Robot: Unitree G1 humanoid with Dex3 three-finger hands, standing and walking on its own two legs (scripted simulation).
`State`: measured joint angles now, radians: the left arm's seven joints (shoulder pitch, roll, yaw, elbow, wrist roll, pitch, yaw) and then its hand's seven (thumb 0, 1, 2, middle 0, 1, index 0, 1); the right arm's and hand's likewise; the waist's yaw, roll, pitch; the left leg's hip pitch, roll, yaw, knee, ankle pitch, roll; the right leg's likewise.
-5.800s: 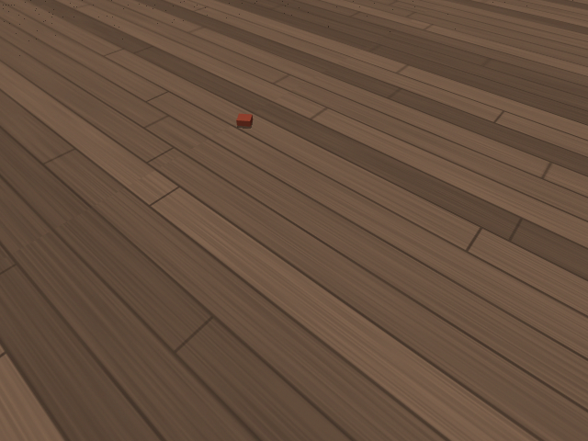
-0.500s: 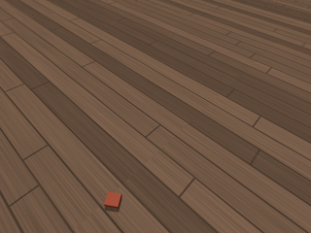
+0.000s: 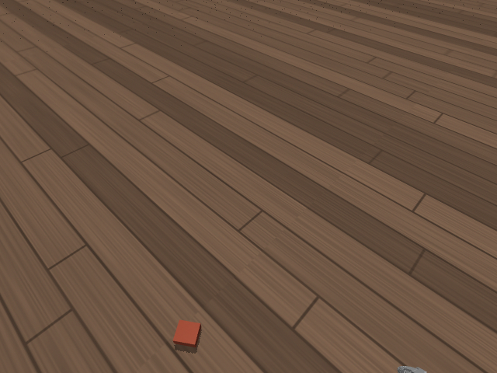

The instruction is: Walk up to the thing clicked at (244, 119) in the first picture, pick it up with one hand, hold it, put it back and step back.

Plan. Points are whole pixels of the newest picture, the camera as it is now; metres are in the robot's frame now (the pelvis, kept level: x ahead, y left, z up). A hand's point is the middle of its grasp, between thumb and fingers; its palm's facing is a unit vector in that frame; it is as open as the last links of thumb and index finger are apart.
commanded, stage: walk up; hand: left
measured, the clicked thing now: (187, 333) +0.42 +0.24 -0.76
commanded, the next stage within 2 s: stand in 0.70 s
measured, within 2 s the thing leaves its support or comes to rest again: neither
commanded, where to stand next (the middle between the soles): +0.04 -0.01 m, yaw -1 degrees
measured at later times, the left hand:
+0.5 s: hand out of the picture +0.08 +0.25 -0.16, palm faces -0.02 -0.94 -0.33, open 7.4 cm
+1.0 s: hand out of the picture +0.09 +0.25 -0.15, palm faces -0.01 -0.94 -0.35, open 7.4 cm
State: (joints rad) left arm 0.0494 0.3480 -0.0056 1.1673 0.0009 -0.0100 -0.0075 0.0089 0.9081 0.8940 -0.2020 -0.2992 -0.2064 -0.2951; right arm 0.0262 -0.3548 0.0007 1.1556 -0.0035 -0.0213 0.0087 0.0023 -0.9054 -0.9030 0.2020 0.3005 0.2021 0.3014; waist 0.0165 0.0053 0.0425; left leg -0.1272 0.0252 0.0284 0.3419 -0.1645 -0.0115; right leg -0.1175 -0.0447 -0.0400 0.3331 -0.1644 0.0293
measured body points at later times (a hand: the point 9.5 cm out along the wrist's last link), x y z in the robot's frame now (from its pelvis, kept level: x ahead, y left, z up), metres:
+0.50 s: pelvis +0.00 +0.00 +0.00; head +0.01 +0.00 +0.45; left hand +0.08 +0.30 -0.13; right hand +0.06 -0.30 -0.14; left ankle +0.02 +0.13 -0.75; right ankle +0.01 -0.14 -0.75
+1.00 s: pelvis +0.01 +0.00 +0.00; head +0.01 +0.00 +0.45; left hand +0.09 +0.30 -0.13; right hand +0.10 -0.30 -0.13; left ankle +0.02 +0.13 -0.75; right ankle +0.01 -0.14 -0.75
